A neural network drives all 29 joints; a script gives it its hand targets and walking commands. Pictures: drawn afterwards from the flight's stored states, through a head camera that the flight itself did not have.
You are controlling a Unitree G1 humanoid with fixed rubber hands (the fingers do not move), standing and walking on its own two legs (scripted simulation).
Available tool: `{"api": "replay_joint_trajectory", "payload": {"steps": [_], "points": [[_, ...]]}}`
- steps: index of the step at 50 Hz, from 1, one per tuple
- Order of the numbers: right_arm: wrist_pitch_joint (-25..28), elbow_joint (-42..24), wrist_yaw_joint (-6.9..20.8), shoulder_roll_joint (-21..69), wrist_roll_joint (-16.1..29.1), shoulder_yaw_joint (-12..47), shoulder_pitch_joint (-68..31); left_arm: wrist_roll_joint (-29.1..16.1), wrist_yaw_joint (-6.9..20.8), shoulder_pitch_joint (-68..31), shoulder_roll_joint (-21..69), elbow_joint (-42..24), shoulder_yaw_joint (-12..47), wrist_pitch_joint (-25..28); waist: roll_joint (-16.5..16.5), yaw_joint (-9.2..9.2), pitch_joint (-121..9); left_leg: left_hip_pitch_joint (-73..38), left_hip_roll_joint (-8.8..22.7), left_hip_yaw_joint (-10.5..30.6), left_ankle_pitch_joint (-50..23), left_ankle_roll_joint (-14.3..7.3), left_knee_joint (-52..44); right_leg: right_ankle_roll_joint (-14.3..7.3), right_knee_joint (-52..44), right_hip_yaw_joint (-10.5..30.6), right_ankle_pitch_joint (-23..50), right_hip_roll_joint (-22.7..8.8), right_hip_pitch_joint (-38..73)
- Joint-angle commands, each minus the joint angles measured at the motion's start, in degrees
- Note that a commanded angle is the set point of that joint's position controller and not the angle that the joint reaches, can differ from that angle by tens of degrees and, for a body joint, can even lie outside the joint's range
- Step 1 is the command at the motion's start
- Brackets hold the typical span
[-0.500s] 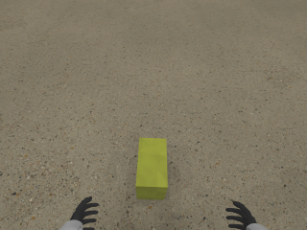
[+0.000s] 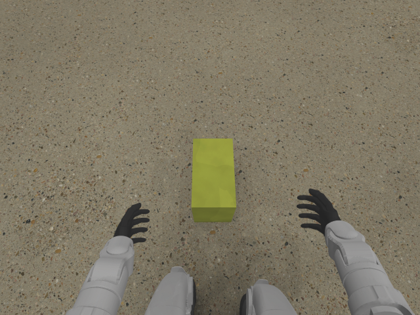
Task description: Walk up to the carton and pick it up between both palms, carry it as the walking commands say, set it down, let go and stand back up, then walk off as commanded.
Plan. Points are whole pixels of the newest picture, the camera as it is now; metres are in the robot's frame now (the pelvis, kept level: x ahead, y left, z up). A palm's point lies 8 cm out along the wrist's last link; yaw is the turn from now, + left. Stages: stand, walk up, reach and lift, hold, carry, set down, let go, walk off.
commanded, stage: reach and lift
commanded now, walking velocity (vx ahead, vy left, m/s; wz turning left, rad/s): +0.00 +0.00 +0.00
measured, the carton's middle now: (212, 181) +0.59 +0.00 -0.61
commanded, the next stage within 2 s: none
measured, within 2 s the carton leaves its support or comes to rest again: neither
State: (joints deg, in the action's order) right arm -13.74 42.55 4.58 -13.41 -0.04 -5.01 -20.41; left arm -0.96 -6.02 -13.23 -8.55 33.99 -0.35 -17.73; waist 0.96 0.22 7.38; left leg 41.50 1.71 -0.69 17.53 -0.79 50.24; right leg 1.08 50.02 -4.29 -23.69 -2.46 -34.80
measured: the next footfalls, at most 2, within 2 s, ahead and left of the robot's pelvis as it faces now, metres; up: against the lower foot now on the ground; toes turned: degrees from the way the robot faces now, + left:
none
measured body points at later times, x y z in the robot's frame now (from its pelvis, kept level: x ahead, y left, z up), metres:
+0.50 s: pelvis -0.01 +0.00 -0.03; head +0.24 +0.01 +0.35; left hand +0.42 +0.18 -0.15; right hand +0.44 -0.20 -0.13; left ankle +0.08 +0.11 -0.69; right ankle +0.01 -0.13 -0.69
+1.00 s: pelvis +0.00 +0.00 -0.04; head +0.33 -0.01 +0.25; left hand +0.54 +0.15 -0.17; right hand +0.55 -0.17 -0.16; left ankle +0.08 +0.11 -0.69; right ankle +0.01 -0.13 -0.69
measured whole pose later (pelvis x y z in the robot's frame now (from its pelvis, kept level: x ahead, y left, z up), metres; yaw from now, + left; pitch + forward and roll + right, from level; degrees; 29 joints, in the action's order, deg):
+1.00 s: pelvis +0.00 +0.00 -0.04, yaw -4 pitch +40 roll -2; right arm -5.9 58.4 -4.7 -13.5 -0.4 -15.5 -77.4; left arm 5.3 -9.6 -71.6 -8.8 50.3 -19.9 -8.5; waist 0.6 -2.1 8.4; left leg 80.0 1.9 -0.5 14.2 -0.5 54.4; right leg 1.2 56.0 -1.5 -20.4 -1.2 -75.5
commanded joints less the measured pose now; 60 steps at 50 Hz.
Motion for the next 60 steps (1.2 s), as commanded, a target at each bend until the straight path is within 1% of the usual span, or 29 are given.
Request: {"api": "replay_joint_trajectory", "payload": {"steps": [1, 5, 8, 9, 10, 13, 16, 19, 23, 24, 26, 28, 32, 33, 35, 36, 37, 38, 41, 43, 44, 45, 47, 53, 54, 56, 58, 59, 60], "points": [[-2.1, 1.4, -1.4, -5.9, -1.8, -5.0, -19.2, 1.0, -1.5, -21.2, -2.7, -1.0, -9.4, -1.8, 0.1, -4.14, -18.5, -5.5, -3.7, -0.1, 1.3, 2.1, -3.1, -1.1, -2.2, 2.9, -3.4, 4.4, -13.8], [-1.0, 1.6, -2.7, -7.7, -2.7, -7.8, -25.5, 1.0, -1.5, -28.7, -1.9, 0.7, -10.4, -0.3, -1.6, -1.14, -24.5, -3.0, -3.8, 0.0, -4.0, 2.3, 0.6, -0.7, 0.0, 2.7, 3.5, 4.5, -14.8], [0.1, 2.8, -3.5, -6.7, -1.2, -7.6, -31.3, 1.2, -2.9, -33.9, -1.7, 1.3, -10.7, 0.9, 0.1, -3.25, -31.3, -5.8, -4.4, 0.8, -8.0, 2.9, 1.0, -0.7, 2.2, 1.9, 6.9, 5.3, -16.8], [0.4, 2.1, -3.9, -5.4, -1.1, -6.6, -33.5, 1.9, -2.9, -34.7, -3.0, 4.6, -12.4, 0.6, -4.2, -4.44, -30.2, -3.0, -4.3, 0.5, -6.7, 1.9, 1.6, 0.1, 1.4, 2.1, 5.2, 5.1, -16.9], [0.4, 2.9, -4.4, -6.5, -1.3, -8.1, -31.8, 1.6, -3.1, -35.6, -2.6, 3.2, -10.9, 1.3, -0.7, -2.23, -32.9, -4.8, -4.3, 1.0, -9.0, 2.6, 1.6, -0.6, 2.7, 1.5, 8.5, 5.4, -17.8], [2.2, 5.2, -6.0, -3.9, -1.6, -7.3, -30.5, 3.3, -3.8, -33.6, -4.1, 6.8, -14.0, 3.9, -3.8, -4.6, -39.2, -1.2, -5.4, 0.0, -18.9, 2.7, 3.2, 0.0, 3.9, 2.4, 19.3, 5.9, -14.3], [6.0, 5.7, -6.0, -5.3, 1.7, -8.7, -35.3, 1.9, -4.3, -41.4, -1.4, 2.9, -11.7, 7.5, 1.7, -2.18, -43.9, -10.1, -4.9, 2.8, -30.5, 3.5, 5.5, -1.0, 4.4, 2.3, 20.7, 7.0, -27.1], [7.2, 5.8, -7.0, -7.1, 2.1, -9.0, -39.7, 0.9, -4.7, -44.0, -0.9, 4.0, -11.2, 7.9, 2.0, -0.48, -49.5, -12.1, -4.8, 3.7, -30.4, 3.7, 6.6, -1.1, 4.0, 2.1, 20.3, 7.3, -28.5], [8.7, 3.8, -7.5, -7.9, 2.4, -9.6, -46.6, 3.0, -6.5, -47.7, -2.9, 1.4, -14.3, 9.3, 3.0, -3.02, -53.6, -14.3, -5.0, 4.5, -34.6, 4.0, 7.1, -0.9, 4.9, 3.2, 19.9, 8.0, -32.7], [8.2, 8.7, -7.3, -7.4, 2.1, -9.7, -46.4, 2.7, -6.3, -50.7, -1.1, 3.4, -12.7, 8.9, 3.9, -1.52, -50.6, -11.8, -5.1, 4.4, -31.2, 4.2, 6.1, -1.2, 4.1, 3.2, 18.4, 7.8, -34.6], [9.2, 5.3, -7.8, -6.8, 1.0, -9.8, -52.1, 2.3, -5.9, -55.6, -3.8, 2.9, -14.2, 10.2, -2.3, -0.66, -52.7, -8.9, -5.0, 4.3, -30.5, 3.4, 6.8, -0.1, 5.1, 2.3, 19.6, 8.0, -32.4], [8.3, 9.3, -8.0, -6.5, 0.9, -11.3, -54.7, 4.5, -5.9, -56.4, -4.1, 8.2, -16.9, 9.3, 0.6, -3.08, -49.3, -5.7, -5.6, 3.5, -28.4, 3.2, 6.6, 0.1, 5.1, 3.1, 18.8, 7.8, -35.2], [9.8, 10.2, -8.9, -7.5, -1.7, -14.3, -58.9, 4.2, -5.9, -63.5, -1.7, 6.8, -16.4, 10.5, 3.3, 0.84, -56.8, -12.3, -5.7, 4.4, -32.5, 4.3, 7.6, -0.4, 5.8, 1.9, 19.7, 8.5, -36.7], [8.9, 14.7, -9.0, -5.7, -1.4, -12.5, -57.1, 6.2, -5.5, -61.8, -3.5, 11.8, -18.9, 10.2, 1.7, -3.06, -54.1, -9.2, -5.8, 3.9, -33.4, 3.4, 7.8, 0.2, 5.2, 3.1, 20.9, 8.2, -36.5], [9.6, 12.1, -8.8, -5.6, -1.7, -14.0, -64.4, 6.3, -4.5, -67.7, -2.9, 12.2, -18.6, 10.9, 0.5, -2.1, -51.2, -5.8, -5.4, 4.6, -31.4, 3.4, 7.2, 0.2, 5.6, 2.9, 19.1, 8.7, -40.3], [9.8, 9.8, -9.4, -5.5, -2.7, -13.9, -66.9, 6.5, -4.5, -68.1, -4.4, 12.3, -20.8, 11.1, -2.3, -3.58, -55.5, -2.7, -6.5, 2.7, -31.2, 3.0, 8.7, 0.7, 5.8, 3.5, 22.0, 8.8, -34.9], [10.2, 10.9, -9.5, -6.9, -3.4, -15.6, -64.7, 7.2, -4.9, -70.0, -4.4, 9.1, -20.4, 11.8, 0.3, -2.31, -59.8, -8.2, -6.4, 3.1, -35.1, 3.9, 8.0, 0.5, 6.2, 2.9, 24.5, 9.1, -34.5], [9.6, 13.8, -9.4, -6.5, -2.8, -14.8, -67.8, 7.6, -4.9, -71.3, -4.5, 12.3, -21.0, 11.4, 1.2, -4.56, -55.7, -5.7, -6.1, 3.5, -34.1, 3.6, 7.6, 0.8, 7.0, 3.3, 21.9, 8.9, -38.5], [10.4, 11.4, -9.3, -7.3, -4.5, -16.8, -69.5, 7.6, -3.9, -72.8, -3.4, 10.6, -21.3, 11.8, 1.2, -2.62, -60.1, -9.4, -5.5, 4.2, -41.6, 3.5, 9.4, 0.6, 5.7, 3.8, 25.4, 9.1, -39.4], [9.8, 13.1, -9.5, -6.4, -4.6, -15.2, -71.1, 8.8, -3.8, -75.6, -6.5, 11.7, -23.5, 12.1, -1.5, -5.17, -59.4, -5.0, -6.0, 3.1, -38.0, 3.2, 8.4, 1.2, 6.0, 4.1, 24.8, 9.2, -37.6], [9.8, 14.0, -9.6, -6.4, -5.1, -16.6, -70.4, 8.5, -3.4, -75.1, -5.6, 11.5, -24.0, 12.3, -0.9, -2.95, -60.7, -4.5, -5.8, 3.1, -38.7, 3.2, 8.4, 1.0, 5.8, 3.9, 25.5, 9.2, -37.6], [9.5, 12.6, -9.4, -6.3, -4.2, -15.0, -74.1, 9.3, -3.4, -77.2, -6.8, 10.6, -25.1, 12.4, -1.1, -6.61, -61.2, -3.2, -6.1, 2.6, -39.8, 2.8, 9.2, 0.9, 6.3, 5.0, 27.1, 9.1, -36.3], [9.4, 8.2, -9.9, -8.2, -5.8, -15.9, -78.8, 8.1, -2.9, -81.7, -8.3, 9.2, -25.7, 12.5, -3.5, -5.17, -63.1, 0.1, -5.9, 2.2, -36.1, 2.8, 8.7, 1.3, 5.9, 4.4, 25.3, 9.0, -34.5], [8.6, 10.4, -9.4, -6.1, -7.5, -17.1, -76.7, 12.1, -1.7, -77.7, -7.0, 13.5, -30.2, 12.6, -3.2, -7.79, -60.8, 3.7, -6.0, 0.5, -37.9, 2.7, 9.0, 1.7, 7.1, 4.2, 28.8, 9.0, -35.9], [8.6, 12.0, -9.3, -6.4, -9.0, -17.7, -76.3, 11.3, -1.3, -79.0, -5.4, 12.5, -29.0, 12.3, -3.5, -5.04, -60.3, 4.2, -6.0, 0.8, -36.7, 3.1, 9.6, 1.9, 7.1, 3.7, 27.3, 9.1, -37.1], [8.9, 8.3, -8.5, -4.1, -8.0, -18.3, -77.2, 10.1, -0.9, -79.4, -4.1, 9.0, -27.4, 12.9, -1.7, -4.29, -62.8, 0.9, -5.9, 1.1, -39.7, 2.9, 11.1, 1.7, 8.6, 2.9, 28.1, 9.3, -40.5], [9.2, 6.7, -8.2, -4.8, -7.4, -17.1, -77.5, 10.8, -0.6, -79.7, -5.4, 10.9, -28.7, 12.7, -3.6, -4.57, -62.4, -1.1, -5.1, 1.5, -41.6, 2.1, 12.4, 1.8, 8.3, 2.6, 27.4, 9.4, -42.7], [9.3, 8.3, -8.2, -4.7, -7.2, -17.8, -77.6, 11.5, -0.6, -79.8, -5.1, 10.8, -28.2, 12.9, -0.2, -5.43, -61.9, 0.4, -5.3, 1.2, -41.0, 3.0, 13.1, 1.7, 10.3, 2.7, 27.3, 9.3, -44.2], [8.7, 9.9, -8.0, -4.1, -7.5, -17.3, -77.5, 11.7, -0.7, -78.7, -6.1, 11.9, -30.3, 12.7, -3.9, -6.5, -61.4, 5.5, -5.3, 0.7, -39.0, 2.8, 14.5, 1.7, 11.5, 3.1, 28.1, 9.2, -42.2]]}}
